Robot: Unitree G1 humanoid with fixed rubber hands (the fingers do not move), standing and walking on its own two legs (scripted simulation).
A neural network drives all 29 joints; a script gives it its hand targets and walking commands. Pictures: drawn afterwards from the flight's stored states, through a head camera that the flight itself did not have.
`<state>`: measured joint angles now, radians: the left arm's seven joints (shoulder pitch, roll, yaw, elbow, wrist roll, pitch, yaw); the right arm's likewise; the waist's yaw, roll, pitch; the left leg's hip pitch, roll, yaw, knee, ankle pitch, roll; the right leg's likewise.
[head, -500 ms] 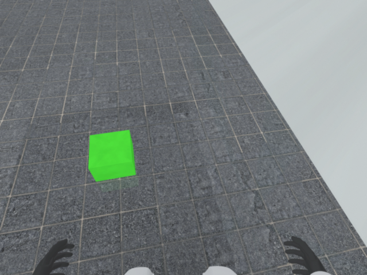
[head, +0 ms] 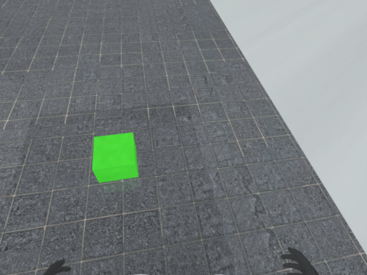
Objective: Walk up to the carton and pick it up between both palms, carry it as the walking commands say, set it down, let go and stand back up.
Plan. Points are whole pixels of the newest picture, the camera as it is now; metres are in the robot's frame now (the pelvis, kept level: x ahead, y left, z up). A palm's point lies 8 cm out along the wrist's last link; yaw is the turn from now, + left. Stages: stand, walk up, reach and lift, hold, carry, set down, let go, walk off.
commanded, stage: stand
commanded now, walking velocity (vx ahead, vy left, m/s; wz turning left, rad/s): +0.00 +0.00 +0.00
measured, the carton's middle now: (116, 157) +0.81 +0.36 -0.68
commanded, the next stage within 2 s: walk up in 1.24 s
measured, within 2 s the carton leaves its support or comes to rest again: neither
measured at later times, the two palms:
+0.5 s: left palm out of the picture +0.09 +0.30 -0.10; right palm out of the picture +0.10 -0.30 -0.09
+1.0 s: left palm out of the picture +0.08 +0.30 -0.10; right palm out of the picture +0.10 -0.30 -0.09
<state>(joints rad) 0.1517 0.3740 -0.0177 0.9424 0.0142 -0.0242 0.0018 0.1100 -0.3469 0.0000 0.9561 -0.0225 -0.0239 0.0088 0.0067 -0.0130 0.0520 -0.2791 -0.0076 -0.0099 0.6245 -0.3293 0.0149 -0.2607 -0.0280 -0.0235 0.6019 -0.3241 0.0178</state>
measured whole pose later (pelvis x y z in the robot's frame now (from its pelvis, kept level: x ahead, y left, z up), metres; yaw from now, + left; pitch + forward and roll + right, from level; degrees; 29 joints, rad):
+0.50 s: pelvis +0.00 +0.00 +0.02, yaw +0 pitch -2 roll +0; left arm 0.11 0.37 -0.02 1.05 0.01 -0.03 0.00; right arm 0.08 -0.35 -0.01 1.08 -0.01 -0.02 0.01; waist 0.01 -0.01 0.05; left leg -0.15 -0.02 -0.01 0.41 -0.22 0.01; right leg -0.14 -0.04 -0.03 0.40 -0.22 0.02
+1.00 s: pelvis +0.00 +0.00 +0.02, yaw +1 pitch -2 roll +0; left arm 0.11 0.36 -0.01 1.08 0.01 -0.02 0.00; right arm 0.08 -0.36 -0.01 1.10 -0.01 -0.01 0.00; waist 0.00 -0.01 0.04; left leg -0.13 -0.02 -0.02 0.37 -0.20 0.01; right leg -0.11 -0.04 -0.04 0.35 -0.21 0.02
